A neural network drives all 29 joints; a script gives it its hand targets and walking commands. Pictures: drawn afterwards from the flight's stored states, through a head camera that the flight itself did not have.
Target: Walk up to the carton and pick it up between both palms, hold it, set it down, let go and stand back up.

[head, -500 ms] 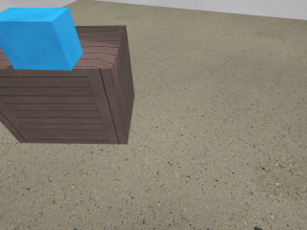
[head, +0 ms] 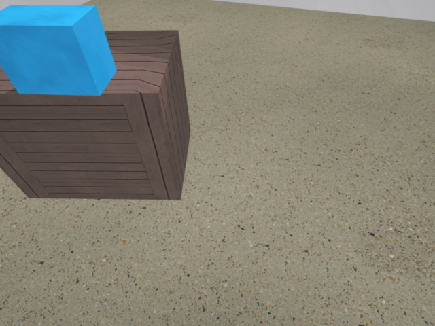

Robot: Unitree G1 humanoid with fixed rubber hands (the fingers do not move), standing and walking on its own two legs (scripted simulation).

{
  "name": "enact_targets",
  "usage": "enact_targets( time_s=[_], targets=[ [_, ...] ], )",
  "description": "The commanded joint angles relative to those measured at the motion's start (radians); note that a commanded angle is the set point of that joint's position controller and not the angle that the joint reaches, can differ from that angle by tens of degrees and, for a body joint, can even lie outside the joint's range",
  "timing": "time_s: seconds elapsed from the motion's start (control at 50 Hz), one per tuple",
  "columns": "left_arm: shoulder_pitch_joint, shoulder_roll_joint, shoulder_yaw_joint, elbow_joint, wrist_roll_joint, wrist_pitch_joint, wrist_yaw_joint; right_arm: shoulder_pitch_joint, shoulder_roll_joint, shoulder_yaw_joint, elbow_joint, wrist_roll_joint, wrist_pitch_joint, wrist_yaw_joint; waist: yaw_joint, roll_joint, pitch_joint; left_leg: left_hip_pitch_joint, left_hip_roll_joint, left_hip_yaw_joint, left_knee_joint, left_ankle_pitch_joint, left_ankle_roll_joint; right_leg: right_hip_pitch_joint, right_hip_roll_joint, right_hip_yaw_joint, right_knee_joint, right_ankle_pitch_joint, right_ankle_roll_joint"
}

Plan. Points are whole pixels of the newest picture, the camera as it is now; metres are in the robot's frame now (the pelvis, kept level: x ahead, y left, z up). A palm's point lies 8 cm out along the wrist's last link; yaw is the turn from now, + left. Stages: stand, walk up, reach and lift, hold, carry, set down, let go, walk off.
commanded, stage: stand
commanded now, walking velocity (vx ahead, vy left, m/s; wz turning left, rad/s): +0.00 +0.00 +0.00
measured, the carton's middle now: (55, 51) +0.99 +0.62 +0.05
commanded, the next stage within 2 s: walk up in 0.16 s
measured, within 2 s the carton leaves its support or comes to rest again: neither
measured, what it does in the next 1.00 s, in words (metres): steps to the left: left foot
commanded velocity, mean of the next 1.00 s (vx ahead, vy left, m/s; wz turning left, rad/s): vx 0.00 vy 0.00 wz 0.00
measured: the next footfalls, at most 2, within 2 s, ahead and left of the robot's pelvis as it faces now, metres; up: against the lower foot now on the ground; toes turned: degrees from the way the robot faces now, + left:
left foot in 0.70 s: +0.10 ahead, +0.22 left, +0.00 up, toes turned +5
right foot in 1.12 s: +0.20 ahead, +0.10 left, +0.00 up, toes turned +7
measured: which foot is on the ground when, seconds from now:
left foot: down 0.00-0.40, up 0.42-0.68, down 0.70-1.00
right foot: down 0.00-0.70, up 0.72-1.00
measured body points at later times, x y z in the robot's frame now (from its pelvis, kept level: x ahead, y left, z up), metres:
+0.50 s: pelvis +0.00 +0.03 +0.00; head -0.01 +0.02 +0.45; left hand +0.06 +0.32 -0.12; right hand +0.11 -0.27 -0.12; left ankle +0.02 +0.14 -0.69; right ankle +0.04 -0.12 -0.72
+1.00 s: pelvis +0.06 +0.22 +0.01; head +0.09 +0.23 +0.46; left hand +0.09 +0.56 -0.11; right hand +0.11 -0.11 -0.10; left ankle +0.06 +0.22 -0.72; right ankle +0.12 +0.04 -0.66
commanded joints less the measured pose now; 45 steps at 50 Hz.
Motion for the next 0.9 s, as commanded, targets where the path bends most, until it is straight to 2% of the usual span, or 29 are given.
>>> enact_targets(
  time_s=[0.0,0.02,0.1,0.12,0.14,0.16,0.2,0.24,0.32,0.34,0.36,0.38,0.4,0.42,0.44,0.46,0.48,0.56,0.6,0.62,0.64,0.66,0.68,0.7,0.74,0.76,0.78,0.84,0.88],
  targets=[
    [-0.045,0.259,0.034,-0.008,0.022,-0.044,0.011,-0.056,-0.246,-0.037,-0.035,-0.012,-0.038,-0.006,-0.012,-0.041,-0.091,0.091,0.098,-0.120,-0.177,0.108,0.049,0.061,-0.102,0.131,-0.182,0.130,-0.057],
    [-0.056,0.254,0.031,-0.015,0.018,-0.042,0.010,-0.053,-0.250,-0.035,-0.036,-0.010,-0.039,-0.004,-0.006,0.026,-0.095,0.093,0.089,-0.111,-0.159,0.107,0.045,0.066,-0.100,0.137,-0.193,0.107,-0.060],
    [-0.054,0.252,0.035,-0.021,0.015,-0.043,0.016,-0.062,-0.254,-0.029,-0.025,-0.016,-0.038,0.001,-0.005,0.022,-0.062,0.086,0.093,-0.115,-0.184,0.071,0.053,0.055,-0.092,0.127,-0.203,0.098,-0.051],
    [-0.066,0.262,0.033,-0.012,0.019,-0.039,0.014,-0.076,-0.230,-0.036,-0.031,-0.006,-0.038,-0.001,-0.015,-0.013,-0.083,0.088,0.094,-0.128,-0.194,0.101,0.049,0.067,-0.095,0.108,-0.204,0.111,-0.049],
    [-0.037,0.244,0.037,-0.003,0.017,-0.042,0.015,-0.064,-0.230,-0.026,-0.022,-0.014,-0.038,-0.001,0.006,0.024,-0.117,0.108,0.101,-0.127,-0.179,0.099,0.063,0.075,-0.111,0.143,-0.209,0.097,-0.056],
    [-0.078,0.273,0.035,-0.015,0.021,-0.042,0.015,-0.077,-0.220,-0.028,-0.026,-0.013,-0.030,-0.001,-0.018,0.000,-0.087,0.090,0.085,-0.110,-0.186,0.069,0.051,0.062,-0.110,0.133,-0.217,0.077,-0.056],
    [-0.053,0.259,0.037,-0.021,0.012,-0.036,0.008,-0.078,-0.235,-0.023,-0.013,-0.011,-0.032,-0.005,0.003,0.018,-0.080,0.073,0.097,-0.129,-0.199,0.058,0.058,0.063,-0.107,0.148,-0.220,0.074,-0.055],
    [-0.055,0.231,0.027,-0.025,0.016,-0.040,0.011,-0.074,-0.263,-0.037,-0.020,-0.007,-0.037,-0.001,-0.009,-0.020,-0.094,0.098,0.097,-0.124,-0.193,0.031,0.050,0.060,-0.104,0.133,-0.240,0.040,-0.057],
    [-0.047,0.219,0.020,-0.004,0.020,-0.036,0.009,-0.097,-0.247,-0.031,-0.023,-0.015,-0.043,0.000,-0.006,0.061,-0.103,0.099,0.113,-0.143,-0.229,0.050,0.049,0.092,-0.088,0.112,-0.221,0.077,-0.052],
    [0.182,0.406,0.104,0.005,0.012,-0.056,0.033,-0.098,-0.355,-0.097,-0.163,-0.078,-0.006,0.041,0.055,0.140,-0.109,-0.080,0.029,-0.087,-0.058,-0.213,0.075,0.203,-0.147,0.212,-0.230,-0.226,-0.113],
    [0.287,0.465,0.121,0.028,0.024,-0.066,0.051,-0.133,-0.299,-0.089,-0.194,-0.089,0.013,0.055,0.085,0.004,-0.069,-0.318,-0.015,-0.038,0.121,-0.284,0.048,0.312,-0.279,0.428,-0.345,-0.440,-0.190],
    [0.240,0.465,0.139,0.021,0.032,-0.076,0.061,-0.129,-0.297,-0.090,-0.197,-0.103,0.027,0.065,0.064,-0.051,0.014,-0.471,0.028,-0.080,0.339,-0.241,0.022,0.302,-0.433,0.606,-0.437,-0.520,-0.263],
    [0.208,0.489,0.146,-0.016,0.028,-0.080,0.069,-0.101,-0.309,-0.095,-0.197,-0.103,0.035,0.071,0.048,0.003,0.013,-0.467,0.073,-0.118,0.376,-0.189,0.009,0.255,-0.453,0.605,-0.430,-0.496,-0.281],
    [0.166,0.463,0.150,-0.022,0.023,-0.082,0.070,-0.095,-0.308,-0.107,-0.197,-0.104,0.041,0.082,0.019,0.043,0.069,-0.441,0.094,-0.123,0.396,-0.136,0.006,0.181,-0.439,0.544,-0.426,-0.456,-0.263],
    [0.142,0.442,0.146,-0.039,0.027,-0.083,0.074,-0.060,-0.321,-0.122,-0.196,-0.101,0.045,0.090,0.003,0.020,0.063,-0.404,0.097,-0.124,0.416,-0.111,0.014,0.144,-0.404,0.503,-0.427,-0.435,-0.240],
    [0.143,0.444,0.149,-0.037,0.039,-0.089,0.075,-0.066,-0.299,-0.126,-0.222,-0.094,0.046,0.098,0.009,-0.032,0.049,-0.385,0.099,-0.113,0.410,-0.134,0.016,0.133,-0.373,0.461,-0.400,-0.419,-0.241],
    [0.150,0.440,0.151,-0.037,0.040,-0.088,0.070,-0.049,-0.318,-0.134,-0.221,-0.092,0.048,0.106,0.013,-0.025,0.042,-0.351,0.077,-0.098,0.404,-0.105,0.002,0.116,-0.331,0.414,-0.391,-0.391,-0.221],
    [0.134,0.473,0.163,-0.063,0.044,-0.080,0.069,-0.073,-0.307,-0.144,-0.251,-0.078,0.055,0.121,0.022,-0.145,0.094,-0.312,0.079,-0.075,0.351,-0.155,-0.003,0.042,-0.321,0.336,-0.354,-0.408,-0.236],
    [0.065,0.494,0.161,-0.081,0.049,-0.078,0.072,-0.044,-0.327,-0.162,-0.259,-0.074,0.057,0.131,-0.008,-0.255,0.058,-0.236,0.108,-0.064,0.256,-0.206,0.010,0.032,-0.326,0.263,-0.321,-0.376,-0.227],
    [0.036,0.488,0.161,-0.095,0.052,-0.076,0.073,-0.009,-0.338,-0.173,-0.250,-0.072,0.054,0.130,-0.021,-0.234,0.046,-0.195,0.109,-0.081,0.177,-0.199,0.018,0.007,-0.322,0.262,-0.292,-0.363,-0.227],
    [-0.023,0.486,0.159,-0.105,0.050,-0.068,0.075,0.074,-0.367,-0.179,-0.218,-0.067,0.049,0.125,-0.078,-0.191,0.029,-0.056,0.103,-0.062,0.072,-0.147,0.036,-0.066,-0.304,0.205,-0.240,-0.330,-0.192],
    [-0.096,0.422,0.138,-0.113,0.049,-0.059,0.073,0.240,-0.351,-0.194,-0.155,-0.071,0.037,0.112,-0.174,-0.087,-0.025,0.188,0.066,-0.061,-0.130,-0.128,0.037,-0.164,-0.205,0.054,0.025,-0.233,-0.134],
    [-0.035,0.304,0.096,-0.111,0.041,-0.046,0.074,0.323,-0.417,-0.209,-0.118,-0.090,0.024,0.093,-0.198,0.263,-0.017,0.321,0.099,-0.229,-0.330,-0.272,0.034,-0.384,-0.022,-0.058,0.391,-0.262,-0.072],
    [0.030,0.240,0.068,-0.130,0.023,-0.038,0.079,0.272,-0.485,-0.213,-0.165,-0.098,0.010,0.077,-0.159,0.398,-0.018,0.298,0.234,-0.511,-0.416,-0.274,0.013,-0.544,0.079,-0.004,0.587,-0.357,-0.032],
    [0.066,0.363,0.092,-0.088,0.005,-0.032,0.082,0.118,-0.485,-0.207,-0.227,-0.069,0.011,0.067,-0.109,0.189,-0.007,0.122,0.277,-0.612,-0.519,-0.615,0.030,-0.453,0.011,0.111,0.631,-0.206,-0.064],
    [0.035,0.388,0.095,-0.086,-0.001,-0.036,0.079,0.080,-0.455,-0.188,-0.245,-0.065,0.008,0.061,-0.098,0.136,0.040,0.070,0.271,-0.577,-0.523,-0.579,0.006,-0.440,-0.015,0.116,0.634,-0.134,-0.074],
    [0.078,0.388,0.094,-0.081,-0.005,-0.034,0.072,0.058,-0.412,-0.174,-0.257,-0.067,0.002,0.057,-0.066,0.099,0.075,0.115,0.238,-0.488,-0.479,-0.394,-0.036,-0.451,-0.019,0.122,0.590,-0.072,-0.059],
    [0.186,0.378,0.091,-0.048,-0.012,-0.039,0.065,0.137,-0.345,-0.144,-0.271,-0.054,-0.009,0.046,-0.045,0.111,-0.061,0.337,0.174,-0.276,-0.315,0.235,-0.041,-0.388,-0.041,0.073,0.462,-0.042,-0.026],
    [0.167,0.352,0.078,-0.068,-0.007,-0.041,0.067,0.176,-0.332,-0.142,-0.265,-0.051,-0.012,0.040,-0.058,0.098,-0.096,0.439,0.169,-0.237,-0.276,0.417,0.001,-0.385,-0.020,0.046,0.393,-0.054,-0.016]
  ],
)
